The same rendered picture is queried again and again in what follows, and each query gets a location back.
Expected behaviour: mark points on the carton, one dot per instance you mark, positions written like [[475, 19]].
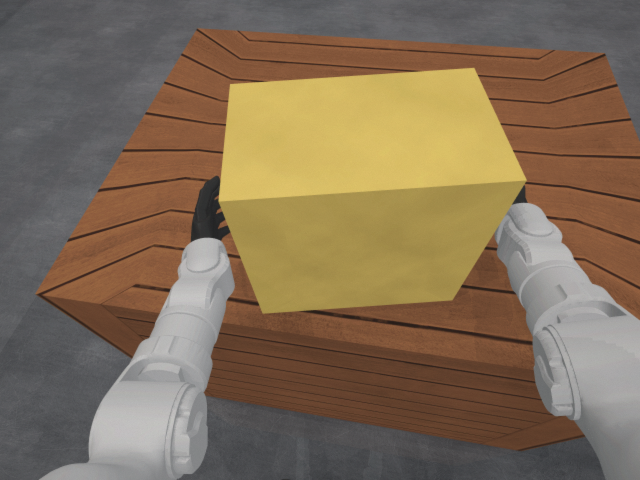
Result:
[[364, 190]]

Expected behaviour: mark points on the right robot upper arm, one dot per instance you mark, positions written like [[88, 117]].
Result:
[[589, 371]]

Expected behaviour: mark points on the left robot hand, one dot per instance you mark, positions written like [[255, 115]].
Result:
[[205, 221]]

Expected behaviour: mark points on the left robot upper arm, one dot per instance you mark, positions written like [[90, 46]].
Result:
[[145, 430]]

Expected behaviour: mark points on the left robot forearm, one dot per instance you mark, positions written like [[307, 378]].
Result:
[[180, 346]]

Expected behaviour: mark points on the pedestal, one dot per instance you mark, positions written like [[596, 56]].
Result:
[[461, 369]]

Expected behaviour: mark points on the right robot forearm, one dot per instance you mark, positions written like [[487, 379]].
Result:
[[548, 282]]

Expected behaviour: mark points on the right robot hand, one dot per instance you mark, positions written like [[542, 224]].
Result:
[[521, 197]]

